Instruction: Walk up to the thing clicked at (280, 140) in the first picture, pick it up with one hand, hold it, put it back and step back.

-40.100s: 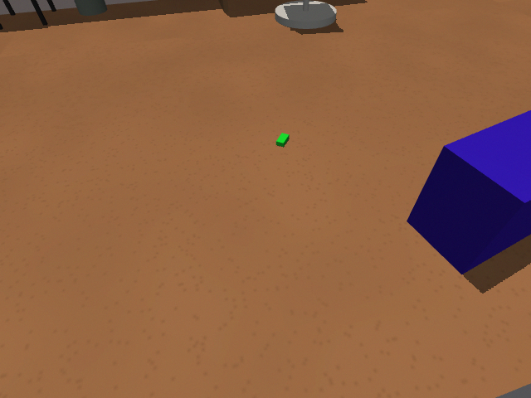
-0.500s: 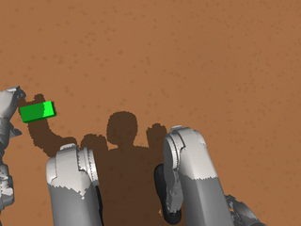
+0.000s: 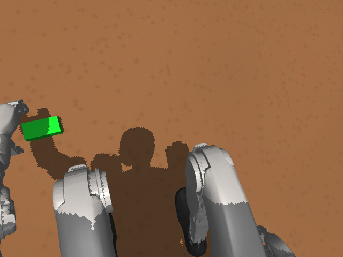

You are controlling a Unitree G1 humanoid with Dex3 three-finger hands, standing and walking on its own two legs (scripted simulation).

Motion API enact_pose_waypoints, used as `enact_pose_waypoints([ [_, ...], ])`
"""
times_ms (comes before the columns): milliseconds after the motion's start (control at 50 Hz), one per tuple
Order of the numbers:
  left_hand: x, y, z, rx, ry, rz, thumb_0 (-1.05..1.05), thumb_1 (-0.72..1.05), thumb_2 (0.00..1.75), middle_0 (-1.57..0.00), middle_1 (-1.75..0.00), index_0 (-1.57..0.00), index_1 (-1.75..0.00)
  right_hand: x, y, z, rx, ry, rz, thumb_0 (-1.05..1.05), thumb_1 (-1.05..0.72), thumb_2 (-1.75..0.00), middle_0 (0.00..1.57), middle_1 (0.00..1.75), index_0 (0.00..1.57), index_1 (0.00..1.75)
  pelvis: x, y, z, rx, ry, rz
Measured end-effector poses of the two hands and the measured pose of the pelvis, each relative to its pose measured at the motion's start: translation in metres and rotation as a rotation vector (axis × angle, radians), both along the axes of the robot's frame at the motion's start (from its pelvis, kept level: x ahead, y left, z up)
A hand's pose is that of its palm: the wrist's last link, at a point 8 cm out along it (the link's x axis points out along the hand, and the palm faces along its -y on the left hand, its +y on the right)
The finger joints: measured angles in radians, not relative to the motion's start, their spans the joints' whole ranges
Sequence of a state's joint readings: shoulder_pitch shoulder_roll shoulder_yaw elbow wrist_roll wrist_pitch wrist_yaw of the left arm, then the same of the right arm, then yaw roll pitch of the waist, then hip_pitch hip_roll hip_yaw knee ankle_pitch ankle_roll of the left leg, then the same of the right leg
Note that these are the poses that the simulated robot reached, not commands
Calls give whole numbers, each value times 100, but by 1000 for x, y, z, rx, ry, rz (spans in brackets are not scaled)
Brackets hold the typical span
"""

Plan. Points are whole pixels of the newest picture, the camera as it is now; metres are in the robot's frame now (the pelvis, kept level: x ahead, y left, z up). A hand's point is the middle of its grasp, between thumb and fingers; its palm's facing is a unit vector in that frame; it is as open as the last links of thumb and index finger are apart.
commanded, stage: approach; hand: left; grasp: from above
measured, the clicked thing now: (42, 128) +0.46 +0.30 -0.30
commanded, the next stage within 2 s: close in in 0.68 s
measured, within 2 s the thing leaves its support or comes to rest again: neither
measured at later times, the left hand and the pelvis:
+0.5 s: hand (44, 117) +0.46 +0.27 -0.19, palm faces -0.42 -0.10 -0.90, open 11.6 cm; pelvis +0.00 +0.00 +0.00, yaw -1 degrees
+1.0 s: hand (30, 128) +0.43 +0.30 -0.19, palm faces -0.48 -0.13 -0.86, open 12.4 cm; pelvis +0.00 +0.00 +0.00, yaw -1 degrees
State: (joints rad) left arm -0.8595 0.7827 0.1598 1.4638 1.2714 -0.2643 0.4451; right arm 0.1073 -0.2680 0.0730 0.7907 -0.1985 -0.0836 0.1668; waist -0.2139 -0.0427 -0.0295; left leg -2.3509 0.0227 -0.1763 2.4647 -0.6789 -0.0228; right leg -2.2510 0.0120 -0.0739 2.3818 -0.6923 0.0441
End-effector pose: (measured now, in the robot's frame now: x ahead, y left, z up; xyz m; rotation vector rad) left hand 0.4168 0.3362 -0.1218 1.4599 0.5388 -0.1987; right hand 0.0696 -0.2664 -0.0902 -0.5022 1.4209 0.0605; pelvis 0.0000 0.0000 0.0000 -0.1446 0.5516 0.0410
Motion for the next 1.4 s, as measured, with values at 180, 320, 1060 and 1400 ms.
enact_pose_waypoints([
  [180, 3, -2, 3, 4, 5, -8, 0, -4, 60, -55, -54, -53, -56, 5, -1, 0, 2, -17, 11, 0, -90, -90, 20, 30, 20, 30, -1, -1, 0, 3, -2, 1],
  [320, 23, -24, -1, -3, -6, -65, 0, -8, 63, -51, -58, -49, -59, 0, -2, 3, -8, -18, 14, 0, -90, -89, 20, 30, 20, 30, -1, -1, -1, 1, 1, -1],
  [1060, 21, -39, -21, -58, 7, -82, 0, -23, 74, -38, -68, -37, -69, -3, -2, 13, -11, -14, 32, 0, -90, -90, 20, 30, 20, 30, 0, 0, -1, -14, -14, -8],
  [1400, 33, -42, -66, -21, 13, 12, 0, -21, 73, -36, -69, -34, -70, -38, 5, 5, 28, 85, 78, 0, -90, -90, 20, 30, 20, 30, 3, 1, -19, -27, -40, -37],
])
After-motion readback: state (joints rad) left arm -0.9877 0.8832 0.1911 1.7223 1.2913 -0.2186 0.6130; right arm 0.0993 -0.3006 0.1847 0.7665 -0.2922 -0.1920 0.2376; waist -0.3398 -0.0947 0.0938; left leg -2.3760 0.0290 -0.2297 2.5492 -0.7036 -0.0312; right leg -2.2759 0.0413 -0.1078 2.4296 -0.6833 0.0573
